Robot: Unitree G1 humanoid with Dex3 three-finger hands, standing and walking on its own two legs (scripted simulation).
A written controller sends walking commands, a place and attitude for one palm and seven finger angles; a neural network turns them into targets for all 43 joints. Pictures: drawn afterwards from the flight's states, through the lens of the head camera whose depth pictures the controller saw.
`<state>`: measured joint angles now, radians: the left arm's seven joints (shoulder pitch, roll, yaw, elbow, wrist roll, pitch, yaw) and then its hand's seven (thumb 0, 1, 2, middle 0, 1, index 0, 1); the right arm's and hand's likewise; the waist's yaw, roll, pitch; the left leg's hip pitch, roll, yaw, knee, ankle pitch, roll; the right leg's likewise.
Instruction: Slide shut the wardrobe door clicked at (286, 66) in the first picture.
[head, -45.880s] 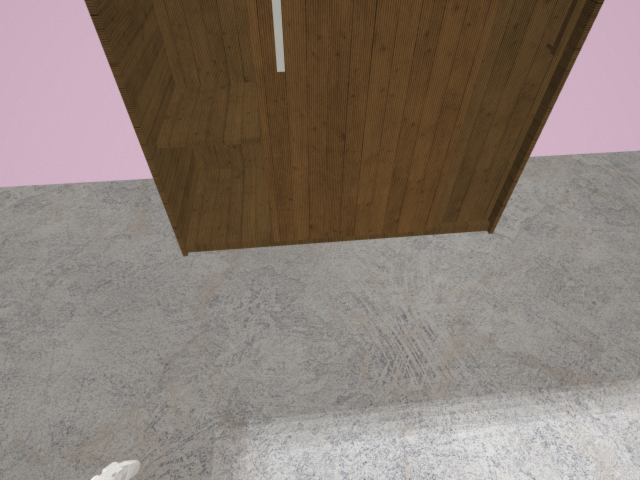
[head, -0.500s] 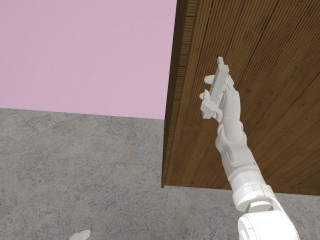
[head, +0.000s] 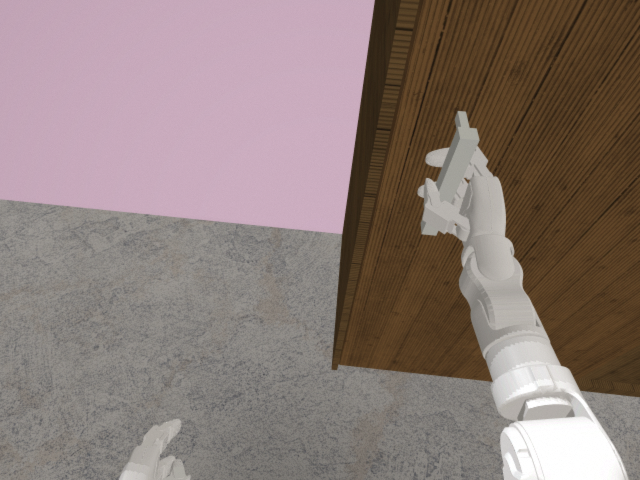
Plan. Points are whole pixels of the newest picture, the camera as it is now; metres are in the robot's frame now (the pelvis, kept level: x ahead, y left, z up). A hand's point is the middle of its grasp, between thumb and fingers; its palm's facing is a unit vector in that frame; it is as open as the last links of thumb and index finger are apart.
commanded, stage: step sideways, sliding the door along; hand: right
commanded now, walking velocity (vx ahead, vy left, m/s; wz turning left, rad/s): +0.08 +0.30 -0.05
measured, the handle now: (444, 177) +0.48 -0.13 +0.12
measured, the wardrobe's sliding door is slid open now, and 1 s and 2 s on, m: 0.00 0.00 0.00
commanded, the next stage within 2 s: none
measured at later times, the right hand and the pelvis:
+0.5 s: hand (422, 205) +0.43 -0.09 +0.11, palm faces +0.18 +0.98 -0.12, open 6.2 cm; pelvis +0.02 +0.08 +0.01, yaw -6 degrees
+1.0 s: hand (414, 196) +0.44 -0.08 +0.12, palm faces +0.51 +0.86 -0.06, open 6.5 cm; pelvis +0.10 +0.18 +0.00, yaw -11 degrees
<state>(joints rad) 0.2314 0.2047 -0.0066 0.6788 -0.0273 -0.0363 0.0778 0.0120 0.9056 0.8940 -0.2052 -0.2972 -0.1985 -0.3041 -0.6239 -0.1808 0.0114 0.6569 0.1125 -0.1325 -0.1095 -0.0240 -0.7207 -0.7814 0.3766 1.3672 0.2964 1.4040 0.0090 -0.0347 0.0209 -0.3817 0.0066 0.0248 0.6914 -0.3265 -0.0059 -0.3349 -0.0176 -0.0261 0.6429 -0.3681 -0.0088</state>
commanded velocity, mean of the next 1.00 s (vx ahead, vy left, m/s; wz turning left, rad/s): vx -0.07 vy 0.16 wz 0.05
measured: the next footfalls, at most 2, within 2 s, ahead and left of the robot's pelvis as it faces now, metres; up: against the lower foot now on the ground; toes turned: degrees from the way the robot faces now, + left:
left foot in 0.68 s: +0.21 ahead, +0.28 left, +0.00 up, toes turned -3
right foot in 0.90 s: +0.07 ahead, +0.08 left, +0.00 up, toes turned -15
